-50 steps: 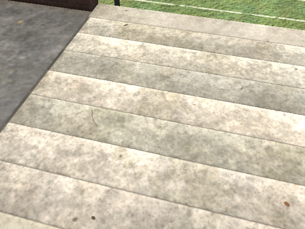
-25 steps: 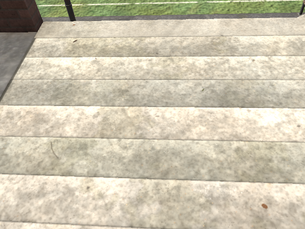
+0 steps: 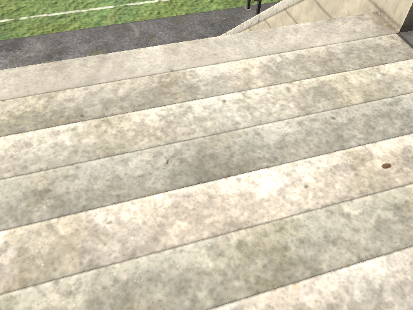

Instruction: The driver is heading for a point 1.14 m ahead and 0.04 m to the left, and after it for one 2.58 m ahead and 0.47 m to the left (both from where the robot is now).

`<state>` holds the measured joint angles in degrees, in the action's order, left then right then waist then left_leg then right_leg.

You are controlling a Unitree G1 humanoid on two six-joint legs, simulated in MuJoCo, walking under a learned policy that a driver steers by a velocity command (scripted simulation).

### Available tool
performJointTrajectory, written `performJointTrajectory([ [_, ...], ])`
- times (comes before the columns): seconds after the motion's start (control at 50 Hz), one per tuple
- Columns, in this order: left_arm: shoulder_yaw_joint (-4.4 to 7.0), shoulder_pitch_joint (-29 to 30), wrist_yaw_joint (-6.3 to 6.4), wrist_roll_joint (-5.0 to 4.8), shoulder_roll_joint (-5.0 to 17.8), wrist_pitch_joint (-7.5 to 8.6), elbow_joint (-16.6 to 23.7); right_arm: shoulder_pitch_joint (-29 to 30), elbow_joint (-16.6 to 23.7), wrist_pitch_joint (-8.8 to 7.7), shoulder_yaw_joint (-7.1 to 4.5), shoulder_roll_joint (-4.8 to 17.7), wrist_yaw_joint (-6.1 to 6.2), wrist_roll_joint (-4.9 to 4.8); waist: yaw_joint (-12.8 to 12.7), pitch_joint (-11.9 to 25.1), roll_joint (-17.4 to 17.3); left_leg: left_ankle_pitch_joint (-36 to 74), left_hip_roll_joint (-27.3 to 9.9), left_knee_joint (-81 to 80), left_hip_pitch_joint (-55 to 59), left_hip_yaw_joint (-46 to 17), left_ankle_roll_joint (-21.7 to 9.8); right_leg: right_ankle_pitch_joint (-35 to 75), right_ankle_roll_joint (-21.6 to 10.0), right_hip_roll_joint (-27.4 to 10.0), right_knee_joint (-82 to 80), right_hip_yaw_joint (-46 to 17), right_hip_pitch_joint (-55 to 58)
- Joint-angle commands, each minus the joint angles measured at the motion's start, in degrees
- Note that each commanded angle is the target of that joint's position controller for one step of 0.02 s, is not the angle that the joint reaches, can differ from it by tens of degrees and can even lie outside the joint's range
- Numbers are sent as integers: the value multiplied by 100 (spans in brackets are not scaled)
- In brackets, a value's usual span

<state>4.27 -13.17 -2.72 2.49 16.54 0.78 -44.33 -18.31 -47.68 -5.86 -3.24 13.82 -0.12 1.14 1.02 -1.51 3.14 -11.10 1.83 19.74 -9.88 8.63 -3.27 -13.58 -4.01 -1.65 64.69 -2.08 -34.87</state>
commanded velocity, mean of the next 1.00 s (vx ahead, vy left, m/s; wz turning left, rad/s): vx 0.50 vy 0.00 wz -0.13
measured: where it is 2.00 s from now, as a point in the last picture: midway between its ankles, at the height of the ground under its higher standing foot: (228, 169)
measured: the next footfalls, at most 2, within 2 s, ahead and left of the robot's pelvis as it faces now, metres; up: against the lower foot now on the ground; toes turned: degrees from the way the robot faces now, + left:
right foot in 0.28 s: +0.30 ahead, -0.13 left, +0.00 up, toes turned -8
left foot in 0.80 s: +0.62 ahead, +0.04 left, +0.00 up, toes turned -1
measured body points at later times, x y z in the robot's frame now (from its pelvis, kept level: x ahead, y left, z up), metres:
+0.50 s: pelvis +0.27 -0.06 +0.00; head +0.29 -0.07 +0.45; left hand +0.33 +0.20 -0.13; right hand +0.31 -0.32 -0.14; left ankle +0.31 +0.10 -0.66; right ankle +0.26 -0.12 -0.74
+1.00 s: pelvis +0.55 -0.02 +0.00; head +0.58 -0.01 +0.45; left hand +0.63 +0.23 -0.15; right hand +0.57 -0.28 -0.13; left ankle +0.58 +0.04 -0.74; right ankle +0.52 -0.16 -0.66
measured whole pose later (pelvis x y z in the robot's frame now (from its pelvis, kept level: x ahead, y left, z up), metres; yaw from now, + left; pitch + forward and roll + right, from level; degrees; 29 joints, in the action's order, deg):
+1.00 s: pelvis +0.55 -0.02 +0.00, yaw -5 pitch -1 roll +0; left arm 2.6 -15.1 -1.1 1.9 13.4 3.4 -54.9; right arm -17.7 -54.7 -4.6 -2.8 12.6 -0.7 0.7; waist -0.1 -2.8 1.7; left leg -9.9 3.3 21.2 -11.0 6.1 -5.7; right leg -15.1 -4.3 -3.1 63.6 -0.2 -27.0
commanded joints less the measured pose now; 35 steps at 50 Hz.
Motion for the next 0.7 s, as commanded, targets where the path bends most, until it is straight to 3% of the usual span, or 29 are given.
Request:
performJointTrajectory([
  [0.02,-65,99,-81,6,-43,11,399,-180,160,-143,-46,404,-37,6,-114,-92,-656,1145,-1637,-1203,181,-1051,-710,583,58,-217,-307,-231,-617],
  [0.1,-203,897,-133,-24,-203,95,590,-404,-23,-123,-23,478,-63,-12,17,-222,-706,1679,-1359,-1189,103,-355,-557,1345,60,-72,-1932,225,-94],
  [0.2,-247,1541,-101,8,-109,144,759,-1007,-411,34,-41,739,7,-21,186,-345,-737,2534,-1670,-845,1028,-354,-581,613,-154,57,-2998,695,288],
  [0.24,-209,1120,-29,48,-31,200,603,-1080,-543,121,-45,844,35,-26,-45,-56,-857,4151,-1675,37,1336,-229,-520,129,-357,370,-3354,863,1021],
  [0.26,-154,342,18,83,54,267,323,-1075,-594,168,-31,853,45,-59,-413,370,-760,4484,-1531,988,1198,-30,-423,335,-499,557,-3799,930,2028],
  [0.28,-38,-634,89,174,350,324,-11,-1045,-524,170,17,747,54,-86,-777,1001,-622,3475,-1366,2178,310,54,-303,315,-701,140,-3742,419,3560],
  [0.3,137,-1449,187,263,1032,335,-102,-1227,-149,130,176,157,-35,-244,-928,1998,615,600,-696,4411,-1886,248,-15,-132,-1397,-1775,-3828,-2145,5733],
  [0.32,183,-1576,246,-17,1066,255,-170,-1081,-171,130,39,537,-22,-162,-910,2212,591,-1949,-133,5483,-2760,-455,19,407,-1653,-2337,-4618,-3703,5703],
  [0.34,138,-1101,258,-123,916,244,-211,-484,-18,147,-37,691,-15,-104,-719,1270,139,-1449,-494,5561,-3209,-871,-41,759,-1438,-1948,-4630,-2636,5060],
  [0.36,55,-699,242,-140,579,283,-207,-272,30,102,14,535,-41,-116,-503,694,26,-1013,-657,5215,-3076,-905,-60,1160,-1237,-1693,-4805,-1957,4204],
  [0.38,-10,-433,222,-149,338,321,-220,-294,-46,129,16,445,-55,-85,-266,346,-84,-802,-805,4804,-2756,-910,-41,1380,-987,-1401,-5026,-1444,3547],
  [0.4,-57,-270,222,-182,173,353,-256,-463,-124,217,20,371,-73,16,-46,165,13,-700,-863,4551,-2418,-907,26,1429,-827,-1179,-5212,-1080,3044],
  [0.42,-85,-246,217,-174,72,395,-287,-602,-227,303,30,272,-110,79,38,148,43,-592,-856,4457,-2155,-873,71,1509,-769,-1045,-5349,-870,2780],
  [0.46,-68,-413,219,-205,144,478,-435,-520,-210,385,15,211,-182,106,135,67,39,-350,-833,4330,-2220,-793,141,1790,-866,-950,-5559,-643,2663],
  [0.58,-83,-994,212,-206,187,514,-813,968,224,382,58,169,-212,64,-127,-352,35,925,-876,2752,-2774,-625,276,2061,-828,-771,-5815,-156,2865],
  [0.7,-72,-1473,301,-142,384,491,-1162,1827,507,345,75,298,-189,43,-324,-541,15,937,-631,1611,-2611,-509,-20,2456,-743,-1091,-5636,-108,3741],
])
Velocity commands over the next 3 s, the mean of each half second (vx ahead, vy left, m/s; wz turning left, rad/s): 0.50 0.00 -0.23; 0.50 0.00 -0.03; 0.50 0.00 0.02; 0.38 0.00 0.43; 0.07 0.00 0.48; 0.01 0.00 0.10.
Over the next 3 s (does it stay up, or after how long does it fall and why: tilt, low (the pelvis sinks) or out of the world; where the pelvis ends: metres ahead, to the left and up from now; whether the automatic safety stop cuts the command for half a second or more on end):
stays up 1.12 -0.11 0.00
